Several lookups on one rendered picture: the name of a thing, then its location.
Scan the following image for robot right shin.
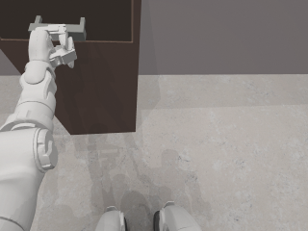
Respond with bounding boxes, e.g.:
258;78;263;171
159;201;175;231

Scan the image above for cabinet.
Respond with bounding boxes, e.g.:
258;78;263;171
0;0;141;136

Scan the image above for handle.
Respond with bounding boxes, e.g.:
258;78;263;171
28;15;87;41

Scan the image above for left robot thigh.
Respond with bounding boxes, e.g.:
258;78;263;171
94;210;125;231

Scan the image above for robot left hand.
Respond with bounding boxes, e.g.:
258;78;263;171
28;24;77;71

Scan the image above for robot left forearm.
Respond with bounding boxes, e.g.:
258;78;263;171
0;61;57;135

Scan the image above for drawer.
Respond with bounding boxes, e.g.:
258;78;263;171
0;0;132;41

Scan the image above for left robot upper arm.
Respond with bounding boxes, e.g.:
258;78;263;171
0;127;59;231

